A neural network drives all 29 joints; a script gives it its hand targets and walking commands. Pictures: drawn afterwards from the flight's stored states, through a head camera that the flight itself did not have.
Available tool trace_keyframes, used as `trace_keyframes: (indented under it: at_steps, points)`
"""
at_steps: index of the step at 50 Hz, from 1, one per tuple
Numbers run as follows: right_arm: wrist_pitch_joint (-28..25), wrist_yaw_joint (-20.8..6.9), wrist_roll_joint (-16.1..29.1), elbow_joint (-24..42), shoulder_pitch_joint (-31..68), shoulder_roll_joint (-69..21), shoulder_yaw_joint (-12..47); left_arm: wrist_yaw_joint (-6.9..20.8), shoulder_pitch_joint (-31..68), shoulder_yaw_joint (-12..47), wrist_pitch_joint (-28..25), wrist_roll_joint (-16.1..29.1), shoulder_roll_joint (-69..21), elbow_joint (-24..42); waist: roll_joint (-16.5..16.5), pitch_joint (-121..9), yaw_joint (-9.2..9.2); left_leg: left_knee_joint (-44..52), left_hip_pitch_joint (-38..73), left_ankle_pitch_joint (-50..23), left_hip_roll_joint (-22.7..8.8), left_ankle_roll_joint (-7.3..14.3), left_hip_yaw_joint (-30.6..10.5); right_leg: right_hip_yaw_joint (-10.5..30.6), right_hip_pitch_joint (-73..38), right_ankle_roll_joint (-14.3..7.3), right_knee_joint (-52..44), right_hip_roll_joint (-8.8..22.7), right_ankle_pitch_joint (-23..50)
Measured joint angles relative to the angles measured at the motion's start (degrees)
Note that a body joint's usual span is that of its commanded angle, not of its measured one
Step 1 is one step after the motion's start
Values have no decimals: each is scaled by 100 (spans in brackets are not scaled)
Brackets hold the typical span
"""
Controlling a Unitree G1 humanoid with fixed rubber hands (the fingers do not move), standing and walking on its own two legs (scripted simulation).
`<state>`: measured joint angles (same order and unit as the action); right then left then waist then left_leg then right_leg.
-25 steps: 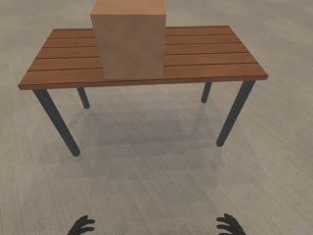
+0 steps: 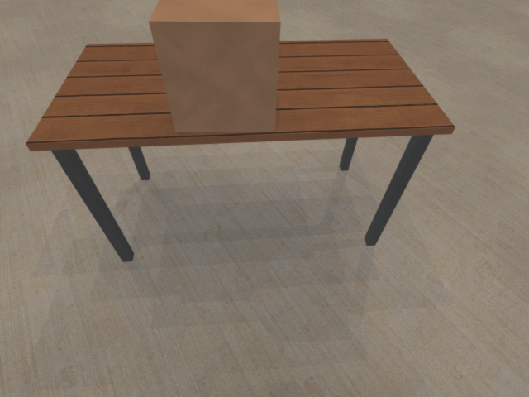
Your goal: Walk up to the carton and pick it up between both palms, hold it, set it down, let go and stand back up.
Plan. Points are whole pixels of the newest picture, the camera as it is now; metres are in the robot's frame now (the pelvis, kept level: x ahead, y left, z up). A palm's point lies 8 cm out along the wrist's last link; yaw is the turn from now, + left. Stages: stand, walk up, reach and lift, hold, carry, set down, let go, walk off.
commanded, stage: stand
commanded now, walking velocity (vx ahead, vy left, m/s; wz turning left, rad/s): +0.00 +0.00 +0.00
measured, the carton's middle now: (222, 67) +0.86 +0.11 +0.06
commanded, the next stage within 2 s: none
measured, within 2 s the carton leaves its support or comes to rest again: neither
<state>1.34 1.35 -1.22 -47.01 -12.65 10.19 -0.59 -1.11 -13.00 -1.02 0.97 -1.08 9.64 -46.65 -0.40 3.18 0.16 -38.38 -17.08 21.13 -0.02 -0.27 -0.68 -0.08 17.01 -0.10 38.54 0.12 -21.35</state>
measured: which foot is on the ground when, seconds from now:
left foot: down 0.00-1.00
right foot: down 0.00-1.00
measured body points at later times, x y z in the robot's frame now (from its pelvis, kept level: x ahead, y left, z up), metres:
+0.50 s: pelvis +0.01 +0.00 +0.01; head +0.03 +0.00 +0.46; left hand +0.03 +0.23 -0.14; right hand +0.04 -0.22 -0.15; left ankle -0.01 +0.12 -0.72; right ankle -0.01 -0.12 -0.72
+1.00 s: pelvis +0.00 +0.00 +0.02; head +0.01 +0.00 +0.47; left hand -0.02 +0.20 -0.15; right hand +0.00 -0.20 -0.15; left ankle -0.01 +0.12 -0.72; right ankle -0.01 -0.12 -0.72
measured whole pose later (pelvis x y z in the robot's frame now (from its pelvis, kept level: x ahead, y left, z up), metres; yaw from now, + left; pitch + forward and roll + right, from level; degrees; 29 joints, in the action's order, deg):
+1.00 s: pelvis +0.00 +0.00 +0.02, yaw +1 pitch -3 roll +0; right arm 0.2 2.8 -0.7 -67.4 -14.3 5.9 -0.2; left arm -2.7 -15.1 -1.1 0.0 -0.7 5.4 -68.1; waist 0.0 4.7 0.0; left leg -26.7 -7.9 15.5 0.4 -0.1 -1.2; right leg -0.5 7.6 0.3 26.8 0.6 -15.8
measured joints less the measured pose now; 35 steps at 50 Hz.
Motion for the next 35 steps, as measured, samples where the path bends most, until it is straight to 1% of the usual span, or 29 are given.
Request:
trace_keyframes:
  at_steps: [8,27,35]
  points:
    - [-22,40,9,-343,-38,-72,-13,-44,-13,-34,-13,18,-33,-337,1,0,-8,217,159,-88,2,2,-11,-9,-165,2,-223,4,88]
    - [-82,101,33,-1398,-94,-203,-65,-108,-133,-88,-79,41,-170,-1451,6,150,-21,875,694,-381,23,10,-38,-34,-708,18,-874,30,366]
    - [-83,116,45,-1733,-96,-304,-26,-134,-185,-39,-85,49,-298,-1822,8,145,-13,1031,843,-457,28,10,-48,-44,-864,25,-1034,39,439]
